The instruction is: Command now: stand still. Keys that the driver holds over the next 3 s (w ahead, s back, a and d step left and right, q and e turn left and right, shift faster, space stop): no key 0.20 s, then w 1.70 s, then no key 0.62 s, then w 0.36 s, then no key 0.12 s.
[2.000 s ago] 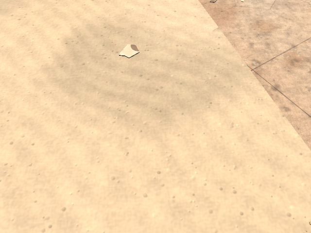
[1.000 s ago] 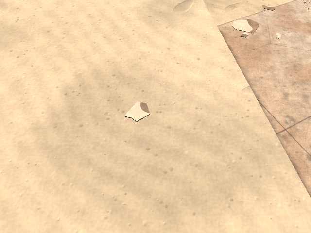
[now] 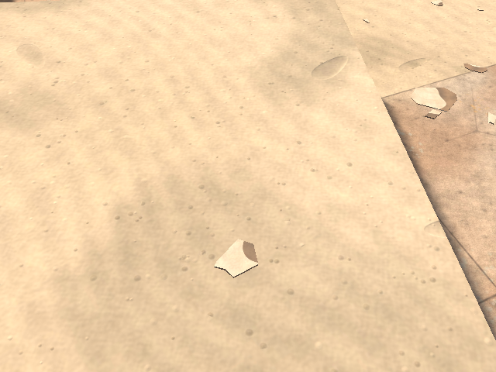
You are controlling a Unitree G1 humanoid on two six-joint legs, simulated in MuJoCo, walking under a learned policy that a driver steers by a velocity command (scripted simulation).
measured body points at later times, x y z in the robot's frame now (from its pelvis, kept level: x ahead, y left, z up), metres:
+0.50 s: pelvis +0.06 -0.02 -0.01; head +0.06 -0.04 +0.44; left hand +0.08 +0.22 -0.15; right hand -0.01 -0.26 -0.17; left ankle -0.01 +0.11 -0.74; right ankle +0.07 -0.11 -0.75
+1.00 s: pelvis +0.31 -0.02 -0.03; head +0.34 -0.01 +0.42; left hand +0.20 +0.20 -0.17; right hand +0.48 -0.24 -0.15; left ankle +0.42 +0.04 -0.75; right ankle +0.09 -0.11 -0.70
